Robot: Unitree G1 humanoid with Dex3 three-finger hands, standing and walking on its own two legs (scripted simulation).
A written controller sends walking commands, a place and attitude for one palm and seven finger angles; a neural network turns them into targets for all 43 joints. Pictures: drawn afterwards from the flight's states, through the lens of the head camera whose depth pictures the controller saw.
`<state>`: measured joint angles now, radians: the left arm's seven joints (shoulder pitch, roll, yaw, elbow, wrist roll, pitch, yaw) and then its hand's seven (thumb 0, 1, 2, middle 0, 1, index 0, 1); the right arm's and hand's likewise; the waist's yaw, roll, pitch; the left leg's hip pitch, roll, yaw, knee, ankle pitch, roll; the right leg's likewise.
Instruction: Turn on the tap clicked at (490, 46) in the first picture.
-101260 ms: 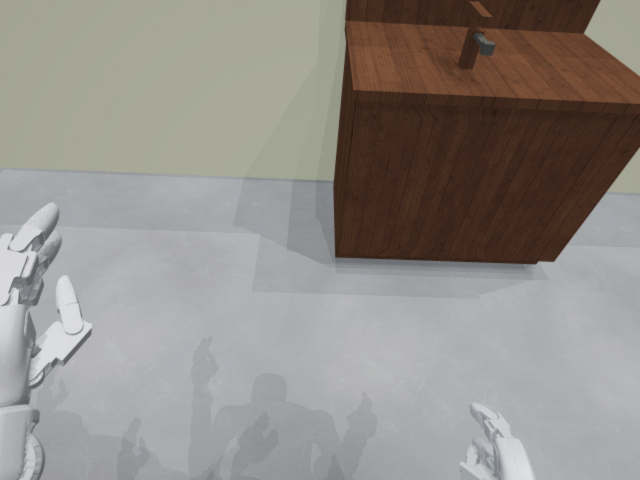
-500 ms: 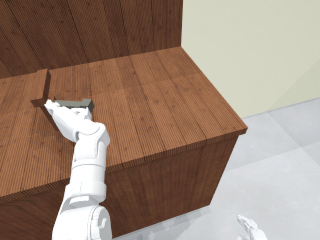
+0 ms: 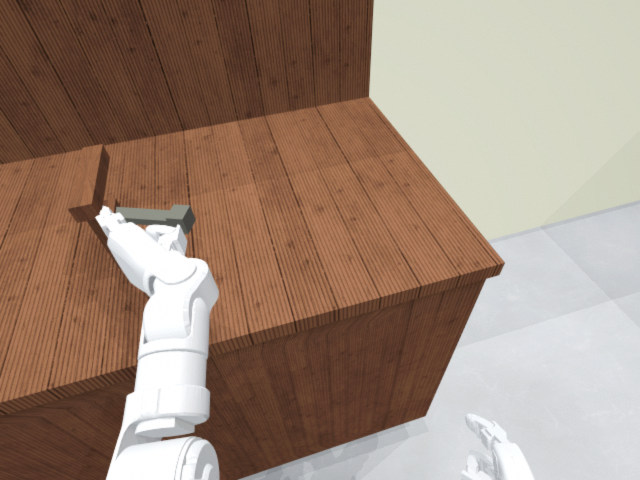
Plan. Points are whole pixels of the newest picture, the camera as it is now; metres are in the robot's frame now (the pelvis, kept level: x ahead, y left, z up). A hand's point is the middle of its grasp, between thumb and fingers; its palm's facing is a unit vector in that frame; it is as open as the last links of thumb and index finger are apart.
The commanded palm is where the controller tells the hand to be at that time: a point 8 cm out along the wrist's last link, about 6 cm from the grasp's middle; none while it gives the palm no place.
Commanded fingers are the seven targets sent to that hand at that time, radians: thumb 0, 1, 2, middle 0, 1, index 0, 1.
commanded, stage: lift the hand up off the lever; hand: left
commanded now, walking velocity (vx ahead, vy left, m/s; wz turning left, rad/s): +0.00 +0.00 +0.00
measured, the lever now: (181, 219) +0.42 +0.21 +0.12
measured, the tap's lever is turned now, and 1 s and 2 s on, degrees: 66 66 66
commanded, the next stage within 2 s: draw the hand back beside the body in 0.46 s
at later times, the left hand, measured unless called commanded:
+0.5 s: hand (178, 235) +0.38 +0.20 +0.13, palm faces +0.78 -0.62 -0.06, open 7.8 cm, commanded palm +0.33 +0.21 +0.20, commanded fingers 0.00 0.90 0.90 -0.15 -0.15 -0.15 -0.15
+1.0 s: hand (138, 285) +0.28 +0.20 +0.16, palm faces +0.31 -0.90 -0.30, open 7.7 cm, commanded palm +0.25 +0.24 +0.19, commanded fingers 0.00 0.90 0.90 -0.17 -0.22 -0.17 -0.22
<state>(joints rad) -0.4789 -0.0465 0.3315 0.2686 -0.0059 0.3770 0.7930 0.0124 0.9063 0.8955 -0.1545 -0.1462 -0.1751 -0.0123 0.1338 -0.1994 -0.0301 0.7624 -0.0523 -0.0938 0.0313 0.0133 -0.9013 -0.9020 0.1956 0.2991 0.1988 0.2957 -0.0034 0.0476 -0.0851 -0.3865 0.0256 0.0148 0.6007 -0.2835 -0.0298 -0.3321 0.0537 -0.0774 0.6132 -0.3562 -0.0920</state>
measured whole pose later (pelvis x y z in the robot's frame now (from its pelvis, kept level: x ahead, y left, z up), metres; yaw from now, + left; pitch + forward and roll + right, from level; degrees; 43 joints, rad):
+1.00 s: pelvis +0.00 -0.01 +0.01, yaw +0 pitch -4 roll +1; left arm 0.06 0.30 0.15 -0.06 -0.09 0.06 0.10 0.00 0.90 0.90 -0.17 -0.19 -0.16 -0.19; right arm 0.14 -0.25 0.02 0.61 0.03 0.00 -0.05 0.01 -0.90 -0.90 0.20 0.30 0.20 0.30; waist 0.05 0.09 0.00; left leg -0.14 0.03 0.01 0.44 -0.23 -0.01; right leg -0.08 0.07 -0.08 0.45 -0.30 -0.10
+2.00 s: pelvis -0.02 +0.06 +0.02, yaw +0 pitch -7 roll -1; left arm 0.36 0.32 0.25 -0.35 -0.07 -0.14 0.10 0.01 0.90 0.90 -0.21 -0.30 -0.21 -0.30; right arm 0.16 -0.22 0.03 0.65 0.00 -0.12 -0.04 0.01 -0.90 -0.90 0.20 0.30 0.20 0.30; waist 0.09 0.05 0.05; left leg -0.08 -0.03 0.04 0.36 -0.17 0.05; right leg 0.00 0.01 -0.05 0.32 -0.20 -0.01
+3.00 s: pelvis -0.10 +0.07 +0.00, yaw -1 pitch +0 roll -2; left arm 0.49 0.40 0.35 -0.57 -0.04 -0.15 0.16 0.01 0.89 0.89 -0.22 -0.30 -0.21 -0.31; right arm 0.20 -0.20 0.00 0.58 0.00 -0.08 -0.08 0.01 -0.90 -0.90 0.20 0.30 0.20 0.30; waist 0.00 0.01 0.06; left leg -0.42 -0.02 0.02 0.56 -0.15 0.07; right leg -0.42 0.03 0.01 0.81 -0.39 0.00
